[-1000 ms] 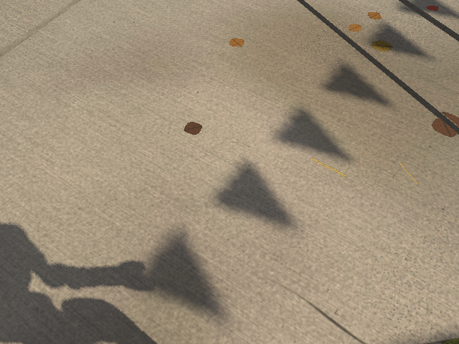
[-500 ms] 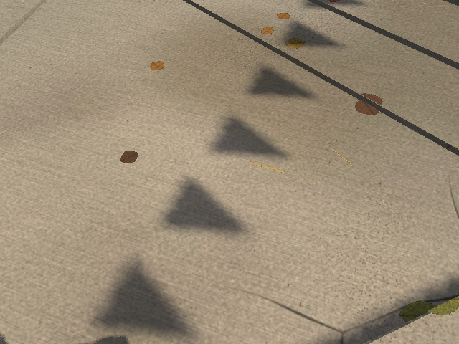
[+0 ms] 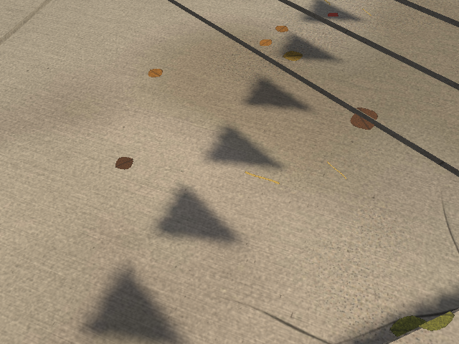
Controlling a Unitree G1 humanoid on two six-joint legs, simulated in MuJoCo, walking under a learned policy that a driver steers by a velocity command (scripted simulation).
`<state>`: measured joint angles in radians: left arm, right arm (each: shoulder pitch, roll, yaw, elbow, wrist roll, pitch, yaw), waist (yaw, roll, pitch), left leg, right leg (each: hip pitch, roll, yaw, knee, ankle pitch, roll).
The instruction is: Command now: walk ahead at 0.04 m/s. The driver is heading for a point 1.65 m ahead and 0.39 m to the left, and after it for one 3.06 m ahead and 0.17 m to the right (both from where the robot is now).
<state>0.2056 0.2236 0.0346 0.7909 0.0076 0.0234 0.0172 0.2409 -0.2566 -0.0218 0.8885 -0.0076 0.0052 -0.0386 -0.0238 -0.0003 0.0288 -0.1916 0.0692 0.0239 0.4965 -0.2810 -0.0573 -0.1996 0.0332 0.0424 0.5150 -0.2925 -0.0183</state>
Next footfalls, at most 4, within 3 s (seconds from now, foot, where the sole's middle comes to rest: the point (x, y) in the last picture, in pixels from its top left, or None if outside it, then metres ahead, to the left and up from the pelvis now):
0.68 right None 0.38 -0.10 -0.77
1.12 left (192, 316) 0.66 0.14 -0.90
1.60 right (233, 241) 0.94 0.00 -0.90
2.10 left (137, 217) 1.06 0.37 -0.90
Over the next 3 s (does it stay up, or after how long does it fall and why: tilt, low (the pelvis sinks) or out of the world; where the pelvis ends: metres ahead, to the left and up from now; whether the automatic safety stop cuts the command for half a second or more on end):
stays up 1.43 0.35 -0.11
